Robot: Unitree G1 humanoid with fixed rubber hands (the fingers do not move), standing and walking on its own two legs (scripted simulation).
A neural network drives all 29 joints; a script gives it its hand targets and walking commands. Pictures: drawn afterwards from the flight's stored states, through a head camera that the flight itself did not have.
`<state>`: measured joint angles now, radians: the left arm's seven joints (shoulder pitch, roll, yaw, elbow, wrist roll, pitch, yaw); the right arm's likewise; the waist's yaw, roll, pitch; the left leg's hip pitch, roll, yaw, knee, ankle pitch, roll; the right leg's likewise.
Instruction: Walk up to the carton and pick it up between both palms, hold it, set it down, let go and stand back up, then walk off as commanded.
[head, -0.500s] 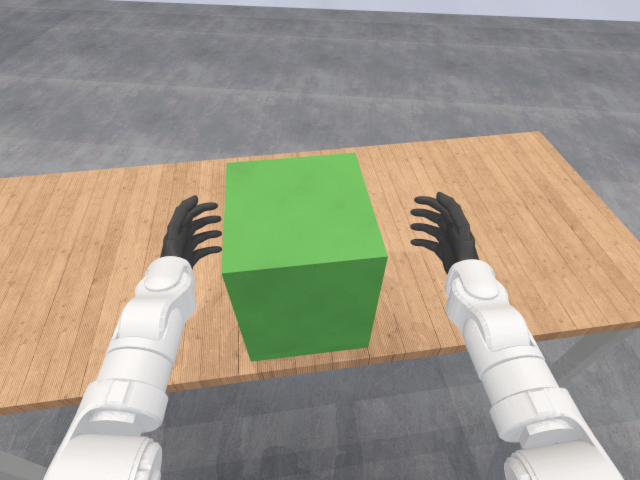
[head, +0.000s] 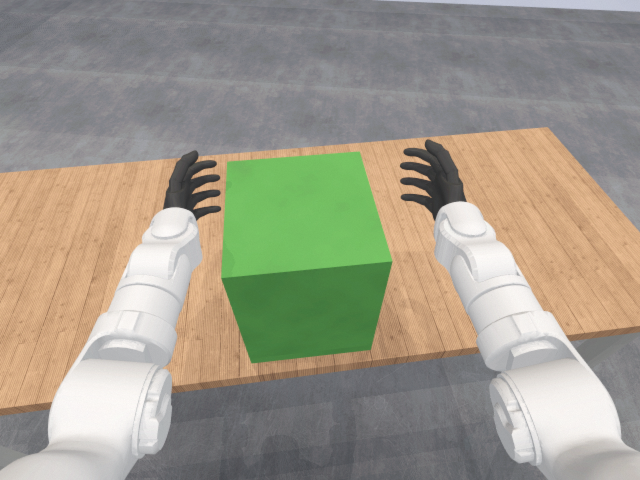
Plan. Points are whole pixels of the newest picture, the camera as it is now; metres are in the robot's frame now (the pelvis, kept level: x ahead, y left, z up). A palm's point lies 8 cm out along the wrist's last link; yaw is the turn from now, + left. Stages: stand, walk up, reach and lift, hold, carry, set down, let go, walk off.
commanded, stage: reach and lift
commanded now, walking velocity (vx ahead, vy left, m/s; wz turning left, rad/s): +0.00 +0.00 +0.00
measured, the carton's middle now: (303, 261) +0.45 +0.04 -0.02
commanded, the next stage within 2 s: none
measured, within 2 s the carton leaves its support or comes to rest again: neither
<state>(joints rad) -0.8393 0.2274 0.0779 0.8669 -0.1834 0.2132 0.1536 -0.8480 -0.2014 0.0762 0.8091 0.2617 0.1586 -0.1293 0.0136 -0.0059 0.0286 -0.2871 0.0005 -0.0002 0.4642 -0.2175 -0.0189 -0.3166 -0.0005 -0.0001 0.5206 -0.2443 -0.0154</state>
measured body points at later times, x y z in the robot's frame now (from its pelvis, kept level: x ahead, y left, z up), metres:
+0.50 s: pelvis +0.01 +0.00 +0.00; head +0.05 +0.00 +0.45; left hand +0.45 +0.21 +0.08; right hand +0.46 -0.14 +0.10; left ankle +0.01 +0.13 -0.74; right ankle +0.01 -0.10 -0.74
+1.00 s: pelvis +0.02 +0.03 -0.01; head +0.14 +0.04 +0.42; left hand +0.45 +0.21 -0.02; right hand +0.48 -0.13 +0.02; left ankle +0.01 +0.13 -0.74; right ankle +0.01 -0.10 -0.74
